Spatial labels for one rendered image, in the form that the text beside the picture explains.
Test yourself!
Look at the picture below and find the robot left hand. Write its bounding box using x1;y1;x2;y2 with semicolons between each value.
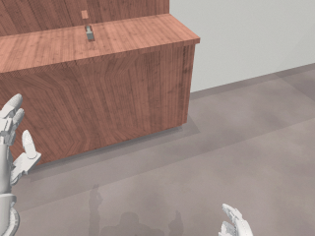
0;93;41;195

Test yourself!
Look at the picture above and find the left robot forearm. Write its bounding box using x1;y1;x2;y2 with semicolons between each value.
0;193;21;236

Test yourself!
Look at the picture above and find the robot right hand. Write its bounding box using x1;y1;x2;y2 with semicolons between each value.
219;204;254;236

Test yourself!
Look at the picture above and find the counter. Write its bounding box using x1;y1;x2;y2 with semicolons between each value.
0;0;201;166

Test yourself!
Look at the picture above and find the tap lever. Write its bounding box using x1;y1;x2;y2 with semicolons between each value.
86;26;94;39

